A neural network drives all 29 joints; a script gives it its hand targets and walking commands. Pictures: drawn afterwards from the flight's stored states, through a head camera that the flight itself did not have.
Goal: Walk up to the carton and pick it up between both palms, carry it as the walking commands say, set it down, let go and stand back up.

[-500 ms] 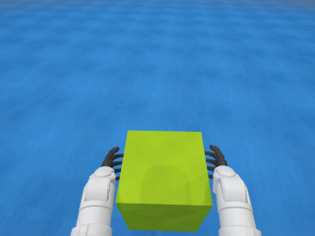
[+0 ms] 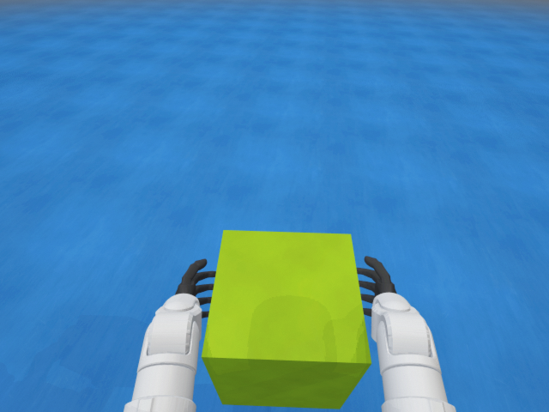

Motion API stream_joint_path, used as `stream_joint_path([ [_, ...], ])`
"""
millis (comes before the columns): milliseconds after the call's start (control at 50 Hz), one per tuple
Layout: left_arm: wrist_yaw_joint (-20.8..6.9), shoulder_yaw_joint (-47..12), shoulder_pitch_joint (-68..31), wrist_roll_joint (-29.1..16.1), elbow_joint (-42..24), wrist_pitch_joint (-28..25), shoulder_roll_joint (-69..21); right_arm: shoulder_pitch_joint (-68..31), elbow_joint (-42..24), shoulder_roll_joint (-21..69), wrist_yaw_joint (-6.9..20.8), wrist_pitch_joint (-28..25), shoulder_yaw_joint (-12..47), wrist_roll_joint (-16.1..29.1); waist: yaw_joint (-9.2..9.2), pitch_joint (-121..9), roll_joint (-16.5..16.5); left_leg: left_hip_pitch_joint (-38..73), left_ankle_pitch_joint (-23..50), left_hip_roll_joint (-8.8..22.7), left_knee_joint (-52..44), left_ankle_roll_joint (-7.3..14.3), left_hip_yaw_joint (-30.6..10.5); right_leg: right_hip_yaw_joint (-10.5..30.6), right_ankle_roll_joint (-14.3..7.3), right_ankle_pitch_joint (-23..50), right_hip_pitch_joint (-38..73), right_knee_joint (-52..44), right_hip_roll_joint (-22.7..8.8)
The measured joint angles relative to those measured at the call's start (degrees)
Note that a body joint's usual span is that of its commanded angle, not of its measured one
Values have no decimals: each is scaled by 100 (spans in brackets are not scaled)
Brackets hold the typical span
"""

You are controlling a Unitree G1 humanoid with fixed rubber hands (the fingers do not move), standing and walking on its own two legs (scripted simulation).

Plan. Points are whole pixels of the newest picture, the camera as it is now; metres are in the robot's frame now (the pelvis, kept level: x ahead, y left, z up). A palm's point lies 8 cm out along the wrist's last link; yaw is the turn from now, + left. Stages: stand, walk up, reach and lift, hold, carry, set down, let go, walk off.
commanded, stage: reach and lift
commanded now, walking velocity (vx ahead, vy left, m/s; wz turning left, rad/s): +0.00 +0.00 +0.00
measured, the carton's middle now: (283, 323) +0.30 +0.00 -0.04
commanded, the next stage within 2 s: hold in 0.72 s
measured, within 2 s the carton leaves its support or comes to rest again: neither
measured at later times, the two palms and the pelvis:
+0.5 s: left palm (188, 307) +0.28 +0.15 +0.04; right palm (385, 303) +0.29 -0.15 +0.05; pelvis +0.00 -0.01 +0.00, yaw +1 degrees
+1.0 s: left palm (188, 308) +0.28 +0.15 +0.04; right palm (387, 308) +0.28 -0.15 +0.04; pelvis +0.00 +0.00 +0.00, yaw +1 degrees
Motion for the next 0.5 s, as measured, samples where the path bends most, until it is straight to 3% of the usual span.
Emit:
stream_joint_path([
  [500, -23, 49, -19, 26, 15, -44, -6, -40, 31, 11, 2, -12, 10, -47, -1, 30, 40, -22, 32, 48, -13, -62, -94, -123, -66, 8, 4, -2, 36],
])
